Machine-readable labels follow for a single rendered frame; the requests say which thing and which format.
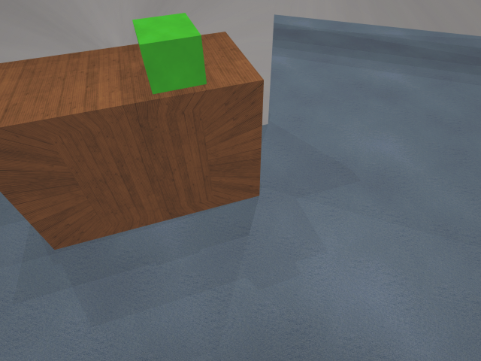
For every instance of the carton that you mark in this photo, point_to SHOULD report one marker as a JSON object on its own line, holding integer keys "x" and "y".
{"x": 171, "y": 48}

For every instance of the pedestal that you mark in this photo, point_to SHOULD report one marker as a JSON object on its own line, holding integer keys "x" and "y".
{"x": 87, "y": 150}

